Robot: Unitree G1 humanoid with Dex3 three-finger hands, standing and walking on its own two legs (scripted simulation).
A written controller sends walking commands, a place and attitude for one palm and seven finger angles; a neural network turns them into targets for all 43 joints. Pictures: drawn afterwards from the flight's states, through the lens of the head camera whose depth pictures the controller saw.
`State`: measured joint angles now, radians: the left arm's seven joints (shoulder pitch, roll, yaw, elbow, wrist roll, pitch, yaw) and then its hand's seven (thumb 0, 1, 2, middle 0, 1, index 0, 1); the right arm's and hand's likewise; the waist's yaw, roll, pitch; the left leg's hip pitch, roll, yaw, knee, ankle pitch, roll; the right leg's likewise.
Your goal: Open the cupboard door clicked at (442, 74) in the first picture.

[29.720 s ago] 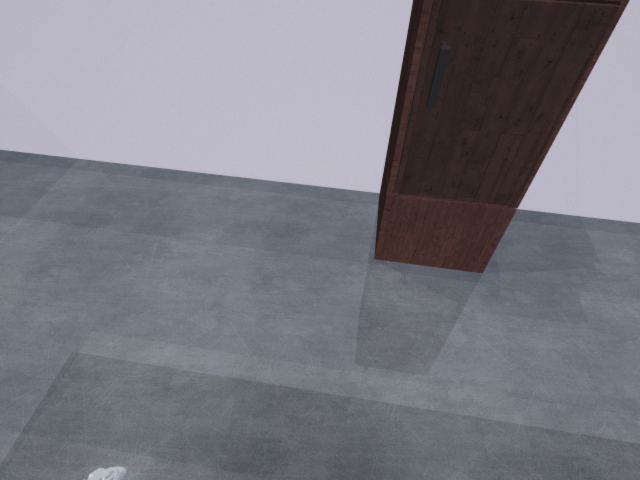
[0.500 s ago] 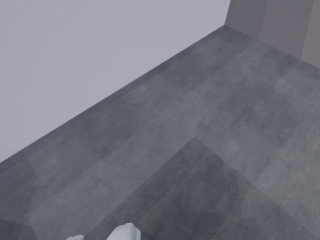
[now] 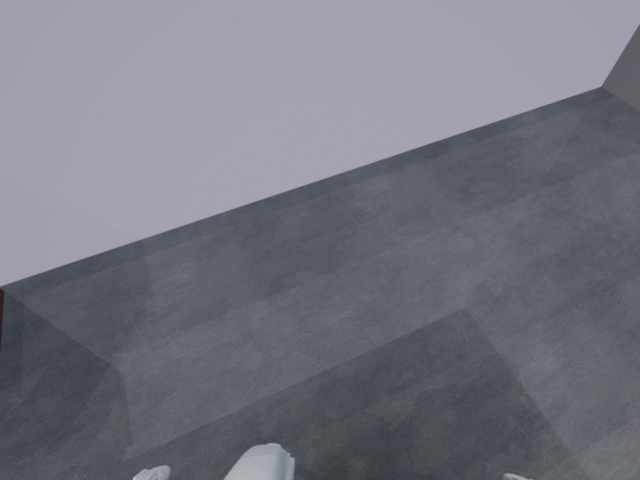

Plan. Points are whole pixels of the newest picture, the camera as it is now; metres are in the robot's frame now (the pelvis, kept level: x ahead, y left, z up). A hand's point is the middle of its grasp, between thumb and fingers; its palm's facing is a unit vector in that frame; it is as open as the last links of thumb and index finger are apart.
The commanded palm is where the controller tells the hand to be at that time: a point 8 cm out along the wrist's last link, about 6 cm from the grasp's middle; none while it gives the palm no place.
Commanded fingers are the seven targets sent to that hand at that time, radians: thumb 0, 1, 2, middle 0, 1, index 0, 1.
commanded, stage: turn to face it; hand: left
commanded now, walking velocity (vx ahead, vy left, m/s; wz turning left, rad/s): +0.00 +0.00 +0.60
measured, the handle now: out of the picture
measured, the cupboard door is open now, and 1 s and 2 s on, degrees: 49 49 49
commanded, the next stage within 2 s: none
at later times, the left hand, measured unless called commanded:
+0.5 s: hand out of the picture +0.07 +0.22 -0.15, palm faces +0.32 -0.91 -0.27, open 7.4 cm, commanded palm none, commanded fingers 0.00 0.90 0.90 -0.20 -0.30 -0.20 -0.30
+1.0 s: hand out of the picture -0.03 +0.19 -0.17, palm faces +0.62 -0.75 -0.24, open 7.4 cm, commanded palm none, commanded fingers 0.00 0.90 0.90 -0.20 -0.30 -0.20 -0.30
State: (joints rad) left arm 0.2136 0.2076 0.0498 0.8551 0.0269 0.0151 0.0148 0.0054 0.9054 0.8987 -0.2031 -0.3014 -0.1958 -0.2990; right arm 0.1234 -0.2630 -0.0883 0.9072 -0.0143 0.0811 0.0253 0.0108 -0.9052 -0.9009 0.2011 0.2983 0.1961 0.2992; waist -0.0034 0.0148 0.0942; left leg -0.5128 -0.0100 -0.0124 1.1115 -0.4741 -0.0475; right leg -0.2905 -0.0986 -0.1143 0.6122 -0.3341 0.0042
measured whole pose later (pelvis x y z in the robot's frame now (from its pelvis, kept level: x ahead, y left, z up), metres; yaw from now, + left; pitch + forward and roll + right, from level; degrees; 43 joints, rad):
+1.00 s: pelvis +0.04 -0.02 +0.00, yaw +37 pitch +2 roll +0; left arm 0.18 0.26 0.08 0.91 0.02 0.07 0.00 0.01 0.91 0.90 -0.20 -0.30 -0.20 -0.30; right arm 0.14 -0.22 -0.05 0.88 -0.02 0.02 0.00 0.01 -0.90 -0.90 0.20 0.30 0.20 0.30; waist 0.01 -0.05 0.10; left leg -0.32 -0.01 0.01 0.57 -0.28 0.02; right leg -0.48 -0.10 -0.04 1.10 -0.46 0.08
